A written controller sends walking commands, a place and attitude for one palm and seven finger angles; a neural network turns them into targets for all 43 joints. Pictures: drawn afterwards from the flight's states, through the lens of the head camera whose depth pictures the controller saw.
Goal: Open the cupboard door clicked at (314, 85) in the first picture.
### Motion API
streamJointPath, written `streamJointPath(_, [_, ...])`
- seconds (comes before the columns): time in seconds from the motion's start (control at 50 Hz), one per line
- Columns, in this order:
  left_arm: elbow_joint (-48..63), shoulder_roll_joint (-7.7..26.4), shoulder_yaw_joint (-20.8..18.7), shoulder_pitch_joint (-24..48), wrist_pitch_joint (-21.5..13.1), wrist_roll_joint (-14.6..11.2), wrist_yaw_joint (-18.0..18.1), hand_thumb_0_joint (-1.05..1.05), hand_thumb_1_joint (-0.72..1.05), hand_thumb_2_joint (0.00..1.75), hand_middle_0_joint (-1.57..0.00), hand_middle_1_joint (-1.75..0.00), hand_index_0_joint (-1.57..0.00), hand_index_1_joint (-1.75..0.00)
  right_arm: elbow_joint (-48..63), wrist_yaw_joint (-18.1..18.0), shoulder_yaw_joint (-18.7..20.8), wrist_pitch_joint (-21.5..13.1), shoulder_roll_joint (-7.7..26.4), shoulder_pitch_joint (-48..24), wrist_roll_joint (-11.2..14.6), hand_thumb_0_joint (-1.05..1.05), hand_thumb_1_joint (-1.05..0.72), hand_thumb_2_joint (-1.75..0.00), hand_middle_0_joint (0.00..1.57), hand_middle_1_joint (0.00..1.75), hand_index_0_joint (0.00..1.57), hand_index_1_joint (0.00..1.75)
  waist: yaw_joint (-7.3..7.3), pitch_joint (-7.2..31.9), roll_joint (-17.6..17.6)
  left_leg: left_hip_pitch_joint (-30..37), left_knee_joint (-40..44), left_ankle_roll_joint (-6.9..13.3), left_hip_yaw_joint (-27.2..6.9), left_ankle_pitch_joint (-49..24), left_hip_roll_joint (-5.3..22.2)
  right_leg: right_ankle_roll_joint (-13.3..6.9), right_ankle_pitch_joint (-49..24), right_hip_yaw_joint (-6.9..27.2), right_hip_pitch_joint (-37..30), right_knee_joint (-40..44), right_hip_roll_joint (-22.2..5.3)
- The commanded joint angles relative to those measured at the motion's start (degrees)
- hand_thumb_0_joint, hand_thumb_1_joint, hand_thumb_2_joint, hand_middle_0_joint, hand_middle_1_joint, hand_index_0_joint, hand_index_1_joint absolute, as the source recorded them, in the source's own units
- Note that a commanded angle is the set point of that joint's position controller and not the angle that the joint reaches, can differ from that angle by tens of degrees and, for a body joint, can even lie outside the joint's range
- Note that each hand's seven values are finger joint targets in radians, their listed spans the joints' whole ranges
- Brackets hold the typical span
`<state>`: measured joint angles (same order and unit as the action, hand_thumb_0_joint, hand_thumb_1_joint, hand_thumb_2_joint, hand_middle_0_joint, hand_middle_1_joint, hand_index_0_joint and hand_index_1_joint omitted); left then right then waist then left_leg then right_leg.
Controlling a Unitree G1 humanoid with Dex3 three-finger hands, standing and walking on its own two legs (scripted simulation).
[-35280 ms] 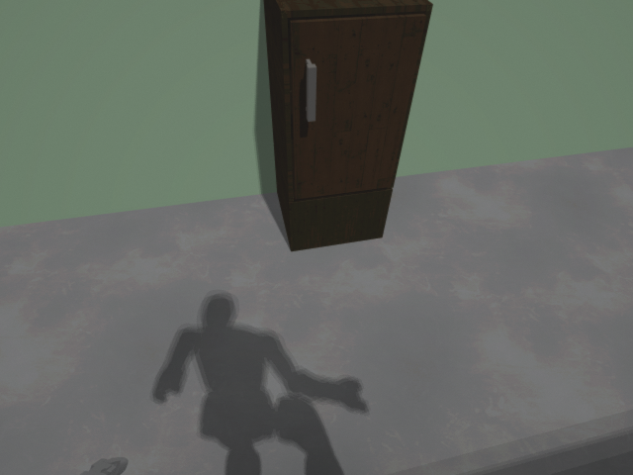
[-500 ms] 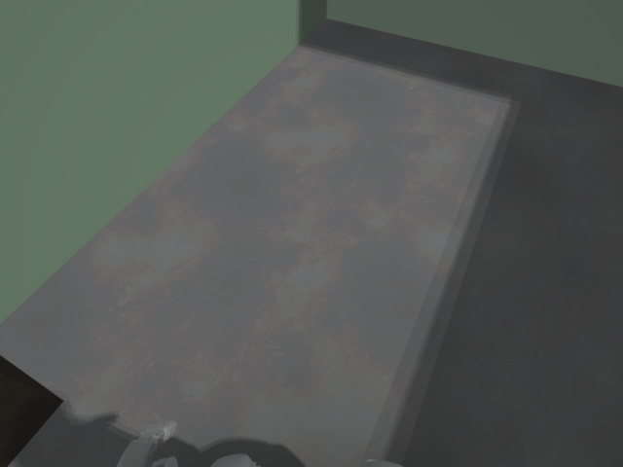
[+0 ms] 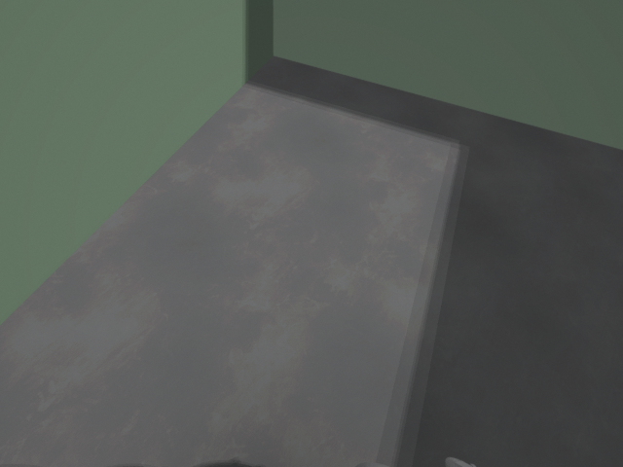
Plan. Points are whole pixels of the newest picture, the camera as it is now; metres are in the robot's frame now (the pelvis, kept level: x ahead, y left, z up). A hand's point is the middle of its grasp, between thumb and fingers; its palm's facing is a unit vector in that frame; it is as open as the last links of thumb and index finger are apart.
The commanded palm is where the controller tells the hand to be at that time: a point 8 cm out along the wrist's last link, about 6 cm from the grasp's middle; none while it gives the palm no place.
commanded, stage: walk to a spot facing it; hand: left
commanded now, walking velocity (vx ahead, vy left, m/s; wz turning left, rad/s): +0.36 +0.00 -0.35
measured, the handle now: out of the picture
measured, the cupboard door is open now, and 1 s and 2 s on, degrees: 46 46 46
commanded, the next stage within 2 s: turn to face it in 0.42 s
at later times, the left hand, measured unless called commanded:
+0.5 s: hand (274, 337) +0.34 +0.08 -0.16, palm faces -0.14 -0.97 -0.20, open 7.3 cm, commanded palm none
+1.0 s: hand (268, 299) +0.42 +0.11 -0.17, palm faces +0.11 -0.97 -0.22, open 7.4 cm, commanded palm none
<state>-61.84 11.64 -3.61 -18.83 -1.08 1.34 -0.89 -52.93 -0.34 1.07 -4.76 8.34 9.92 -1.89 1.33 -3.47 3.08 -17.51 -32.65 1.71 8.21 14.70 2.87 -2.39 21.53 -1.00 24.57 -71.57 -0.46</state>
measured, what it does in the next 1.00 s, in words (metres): walks ahead: right foot, then left foot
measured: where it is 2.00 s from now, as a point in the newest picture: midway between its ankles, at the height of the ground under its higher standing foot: (369, 402)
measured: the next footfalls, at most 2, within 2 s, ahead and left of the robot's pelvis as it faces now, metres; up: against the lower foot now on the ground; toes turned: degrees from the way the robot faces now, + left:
right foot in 0.34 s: +0.26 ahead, -0.17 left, +0.00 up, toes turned -14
left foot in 0.76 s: +0.46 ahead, +0.02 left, +0.00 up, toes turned +4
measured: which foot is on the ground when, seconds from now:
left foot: down 0.00-0.34, up 0.36-0.74, down 0.76-1.00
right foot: up 0.00-0.32, down 0.34-0.76, up 0.78-1.00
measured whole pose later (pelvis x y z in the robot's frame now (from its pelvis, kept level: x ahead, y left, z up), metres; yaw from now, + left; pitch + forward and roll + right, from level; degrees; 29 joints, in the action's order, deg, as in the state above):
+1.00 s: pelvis +0.35 -0.10 +0.00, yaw +4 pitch +2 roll -1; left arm -54.6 11.3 -3.5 -9.0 1.4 0.7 0.7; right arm -54.7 -0.3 1.8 0.6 10.5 9.9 -1.5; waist -0.4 -4.6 -0.4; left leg -24.1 -31.0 2.0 0.2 8.9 -0.6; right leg 2.8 26.7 -0.7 26.4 -56.3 -3.2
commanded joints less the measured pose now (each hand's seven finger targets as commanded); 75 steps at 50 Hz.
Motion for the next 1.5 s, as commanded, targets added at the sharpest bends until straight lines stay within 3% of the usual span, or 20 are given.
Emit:
streamJointPath(0.0, [6.26,0.24,-0.56,1.60,-0.47,0.39,-1.22,0.00,0.90,0.90,-0.20,-0.30,-0.20,-0.30,-2.43,-1.14,2.18,-0.65,8.16,10.03,0.27,0.00,-0.90,-0.90,0.20,0.30,0.20,0.30,-0.88,0.91,-9.61,6.90,21.08,4.12,-10.15,-10.25,14.88,1.67,-7.95,2.02,10.36,2.26,-5.11])
streamJointPath(0.22, [10.76,1.34,-0.12,16.77,0.08,0.18,-2.09,0.00,0.90,0.90,-0.20,-0.30,-0.20,-0.30,-6.72,-0.63,2.12,0.53,10.07,18.03,-0.45,0.00,-0.90,-0.90,0.20,0.30,0.20,0.30,-3.57,-3.71,-8.88,10.00,20.73,4.40,-1.30,-13.38,16.57,0.34,-11.54,-4.70,3.55,32.00,-4.23])
streamJointPath(0.28, [7.64,4.13,-0.80,5.90,-1.00,0.26,-1.72,0.00,0.90,0.90,-0.20,-0.30,-0.20,-0.30,-6.98,-0.69,2.01,0.89,11.26,17.32,-0.01,0.00,-0.90,-0.90,0.20,0.30,0.20,0.30,2.05,2.58,-6.94,10.66,3.90,1.80,2.73,-29.69,13.59,-2.02,-10.16,-7.27,-13.75,39.52,-0.26])
streamJointPath(0.3, [4.36,7.83,-1.82,-4.10,-1.77,0.59,-1.10,0.00,0.90,0.90,-0.20,-0.30,-0.20,-0.30,-6.48,-0.13,1.93,0.82,10.61,16.04,0.66,0.00,-0.90,-0.90,0.20,0.30,0.20,0.30,6.28,8.29,-1.89,1.39,-10.09,-0.29,5.38,-26.26,10.08,-4.64,-8.66,-1.15,-29.52,41.18,-3.80])
streamJointPath(0.32, [2.27,15.13,-4.00,-12.76,-2.14,0.58,-0.06,0.00,0.90,0.90,-0.20,-0.30,-0.20,-0.30,-4.49,0.01,1.29,0.36,6.46,17.05,1.71,0.00,-0.90,-0.90,0.20,0.30,0.20,0.30,8.69,16.76,14.75,-15.46,-30.25,-3.31,7.19,8.74,1.17,-10.71,-10.92,25.55,-44.81,47.33,-21.36])
streamJointPath(0.34, [1.92,16.34,-3.73,-12.27,-2.04,-1.02,0.58,0.00,0.90,0.90,-0.20,-0.30,-0.20,-0.30,-3.27,-0.09,1.71,0.45,8.02,13.42,1.71,0.00,-0.90,-0.90,0.20,0.30,0.20,0.30,7.72,15.98,13.38,-21.51,-40.85,-2.93,-1.50,20.18,0.70,-13.09,-18.37,32.36,-43.32,53.40,-25.18])
streamJointPath(0.46, [5.16,5.17,-0.25,4.20,-3.11,-0.50,1.48,0.00,0.90,0.90,-0.20,-0.30,-0.20,-0.30,-6.90,-0.06,1.47,3.34,2.60,13.91,0.74,0.00,-0.90,-0.90,0.20,0.30,0.20,0.30,-3.29,2.86,2.93,-10.85,-28.78,-4.46,-5.26,4.97,6.08,-7.97,-31.55,4.19,-13.41,57.01,-15.15])
streamJointPath(0.68, [3.06,6.14,-0.18,3.23,-2.72,-0.47,2.22,0.00,0.90,0.90,-0.20,-0.30,-0.20,-0.30,-4.26,0.61,1.59,3.50,4.57,6.67,0.96,0.00,-0.90,-0.90,0.20,0.30,0.20,0.30,-4.05,0.74,2.37,-3.99,-2.61,-2.41,-2.64,-6.06,0.89,-3.48,-44.40,-5.79,-19.74,46.08,-15.42])
streamJointPath(0.72, [3.97,5.74,-0.57,0.72,-1.66,-0.93,2.34,0.00,0.90,0.90,-0.20,-0.30,-0.20,-0.30,-5.23,0.38,2.77,3.37,10.42,14.30,-0.01,0.00,-0.90,-0.90,0.20,0.30,0.20,0.30,-6.33,7.18,-11.70,10.67,3.28,1.83,-12.41,-29.10,6.20,1.64,-26.59,-9.61,-11.62,27.60,-9.78])
streamJointPath(0.74, [5.23,3.64,-0.22,-1.20,-1.19,-1.96,2.25,0.00,0.90,0.90,-0.20,-0.30,-0.20,-0.30,-4.86,-0.17,3.57,3.36,14.99,16.83,-0.14,0.00,-0.90,-0.90,0.20,0.30,0.20,0.30,-6.15,10.71,-24.44,18.32,6.59,10.45,-30.41,-49.82,19.41,4.95,11.76,-9.75,0.06,12.08,-1.69])
streamJointPath(0.82, [8.53,4.58,-0.87,6.90,0.40,-0.34,1.91,0.00,0.90,0.90,-0.20,-0.30,-0.20,-0.30,-0.95,-1.40,3.18,4.17,13.32,7.07,0.25,0.00,-0.90,-0.90,0.20,0.30,0.20,0.30,-3.32,5.10,-13.23,1.92,14.47,10.15,-30.63,-17.63,16.61,5.08,9.12,1.55,4.88,2.16,-4.12])
streamJointPath(1.06, [11.34,4.79,-1.78,1.83,1.73,-0.59,1.86,0.00,0.90,0.90,-0.20,-0.30,-0.20,-0.30,4.03,-0.24,5.91,6.35,15.26,-1.37,0.39,0.00,-0.90,-0.90,0.20,0.30,0.20,0.30,0.45,8.39,-10.71,-7.63,10.88,4.40,-25.48,0.47,5.84,5.20,-3.12,-2.37,-15.38,40.26,0.67])
streamJointPath(1.08, [11.23,7.49,-2.42,-0.56,1.35,-0.20,2.21,0.00,0.90,0.90,-0.20,-0.30,-0.20,-0.30,4.85,-0.01,5.78,6.54,13.40,-2.20,0.82,0.00,-0.90,-0.90,0.20,0.30,0.20,0.30,1.81,8.35,-4.78,-13.82,5.47,1.55,-22.17,4.49,1.83,3.71,-1.72,2.19,-22.05,49.31,-4.16])
streamJointPath(1.12, [13.37,15.26,-3.25,1.76,0.97,0.60,2.93,0.00,0.90,0.90,-0.20,-0.30,-0.20,-0.30,7.21,0.79,5.51,6.21,10.60,-5.78,0.84,0.00,-0.90,-0.90,0.20,0.30,0.20,0.30,3.06,4.08,15.45,-23.10,-24.42,-3.85,-9.11,19.32,-4.83,-6.08,-2.73,25.18,-16.88,60.33,-29.06])
streamJointPath(1.22, [14.87,9.19,-1.39,8.69,0.24,0.23,2.92,0.00,0.90,0.90,-0.20,-0.30,-0.20,-0.30,4.65,1.92,4.51,7.34,8.36,-2.65,0.95,0.00,-0.90,-0.90,0.20,0.30,0.20,0.30,-2.07,1.93,8.62,-18.07,-30.65,-5.49,-6.72,10.45,-0.82,-3.88,-34.61,0.95,-16.40,49.63,-17.77])
streamJointPath(1.32, [12.49,12.27,-2.01,0.64,0.11,0.30,2.68,0.00,0.90,0.90,-0.20,-0.30,-0.20,-0.30,5.98,2.25,3.16,6.84,7.16,-7.74,1.23,0.00,-0.90,-0.90,0.20,0.30,0.20,0.30,1.87,4.98,8.65,-13.23,-13.43,-5.36,-1.24,9.96,-3.00,-2.87,-52.05,-2.65,-26.91,44.09,-18.06])
streamJointPath(1.42, [13.18,13.93,-2.50,3.27,0.11,-0.33,2.24,0.00,0.90,0.90,-0.20,-0.30,-0.20,-0.30,5.00,1.71,3.70,6.22,10.96,-1.08,0.98,0.00,-0.90,-0.90,0.20,0.30,0.20,0.30,-2.57,9.43,6.90,3.46,3.89,-3.07,0.17,-1.69,-4.59,0.35,-52.01,-7.57,-22.17,31.90,-18.02])
streamJointPath(1.44, [14.20,12.74,-2.34,4.58,0.22,-0.77,2.04,0.00,0.90,0.90,-0.20,-0.30,-0.20,-0.30,3.93,1.50,4.69,5.80,14.55,3.77,0.58,0.00,-0.90,-0.90,0.20,0.30,0.20,0.30,-5.48,12.91,0.76,15.77,6.57,-0.63,-5.19,-17.05,0.98,2.86,-39.88,-9.30,-12.38,22.68,-16.56])
streamJointPath(1.46, [16.63,8.10,-1.22,6.34,0.48,-1.18,1.54,0.00,0.90,0.90,-0.20,-0.30,-0.20,-0.30,3.44,1.03,6.53,5.39,21.07,8.22,0.29,0.00,-0.90,-0.90,0.20,0.30,0.20,0.30,-7.96,14.74,-18.40,26.36,7.29,8.96,-28.62,-42.22,18.18,7.22,5.71,-9.50,6.57,9.04,-7.18])
streamJointPath(1.48, [18.49,8.46,-0.71,10.32,1.40,-0.65,2.03,0.00,0.90,0.90,-0.20,-0.30,-0.20,-0.30,2.05,0.57,6.59,5.95,23.01,11.57,0.98,0.00,-0.90,-0.90,0.20,0.30,0.20,0.30,-8.68,14.96,-16.47,24.95,6.86,14.55,-32.52,-53.60,23.06,6.80,17.19,-1.58,10.72,2.72,-5.69])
